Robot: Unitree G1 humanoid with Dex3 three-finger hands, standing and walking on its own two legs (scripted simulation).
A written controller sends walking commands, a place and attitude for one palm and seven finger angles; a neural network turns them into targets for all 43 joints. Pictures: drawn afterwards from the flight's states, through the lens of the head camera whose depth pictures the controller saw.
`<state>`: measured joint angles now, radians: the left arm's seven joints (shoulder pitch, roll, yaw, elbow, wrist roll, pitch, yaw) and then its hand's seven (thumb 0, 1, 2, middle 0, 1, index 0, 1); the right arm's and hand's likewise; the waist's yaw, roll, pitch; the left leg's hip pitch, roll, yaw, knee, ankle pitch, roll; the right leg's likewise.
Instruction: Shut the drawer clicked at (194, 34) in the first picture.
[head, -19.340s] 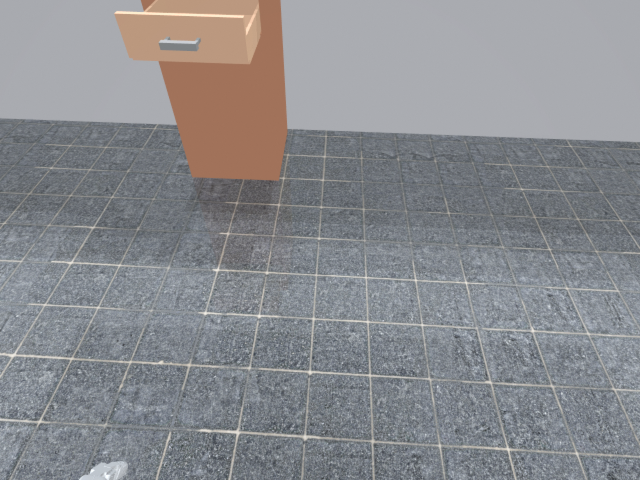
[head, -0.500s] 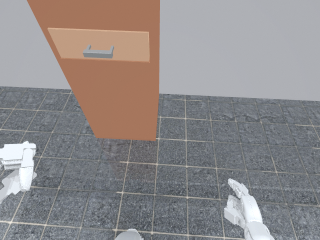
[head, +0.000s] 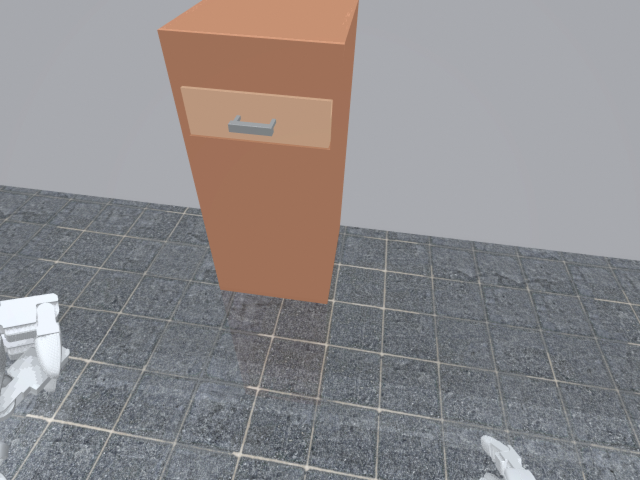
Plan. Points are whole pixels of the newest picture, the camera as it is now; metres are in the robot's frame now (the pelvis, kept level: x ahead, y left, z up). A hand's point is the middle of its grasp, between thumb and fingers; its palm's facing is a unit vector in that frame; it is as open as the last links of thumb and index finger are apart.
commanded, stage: stop stepping back and stand still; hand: left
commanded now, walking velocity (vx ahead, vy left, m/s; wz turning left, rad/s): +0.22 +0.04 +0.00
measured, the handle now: (253, 124) +0.93 +0.24 +0.00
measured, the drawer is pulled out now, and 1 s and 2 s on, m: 0.00 0.00 0.00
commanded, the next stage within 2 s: let the arm hang, fingers relaxed in 0.70 s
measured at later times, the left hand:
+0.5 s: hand out of the picture +0.10 +0.25 +0.17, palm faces +0.46 -0.79 -0.40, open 3.3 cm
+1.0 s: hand out of the picture +0.06 +0.22 -0.11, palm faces +0.15 -0.94 -0.31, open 3.1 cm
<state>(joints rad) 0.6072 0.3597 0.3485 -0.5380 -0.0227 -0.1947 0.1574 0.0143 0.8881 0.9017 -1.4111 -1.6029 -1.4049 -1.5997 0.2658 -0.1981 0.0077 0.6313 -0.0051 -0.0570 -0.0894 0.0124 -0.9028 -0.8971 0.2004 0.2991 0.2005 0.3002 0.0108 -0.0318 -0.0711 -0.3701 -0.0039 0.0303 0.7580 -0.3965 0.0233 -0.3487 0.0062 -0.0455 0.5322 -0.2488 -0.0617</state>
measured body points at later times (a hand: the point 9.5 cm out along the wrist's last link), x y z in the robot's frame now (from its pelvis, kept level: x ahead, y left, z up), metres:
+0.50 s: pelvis -0.07 +0.01 -0.01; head -0.10 +0.01 +0.44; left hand +0.07 +0.29 +0.19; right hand +0.09 -0.24 -0.08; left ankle -0.04 +0.14 -0.74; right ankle +0.00 -0.08 -0.72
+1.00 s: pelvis -0.08 -0.01 -0.02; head -0.09 -0.02 +0.43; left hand +0.05 +0.27 -0.09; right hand +0.05 -0.24 -0.14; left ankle -0.05 +0.12 -0.74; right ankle -0.03 -0.12 -0.74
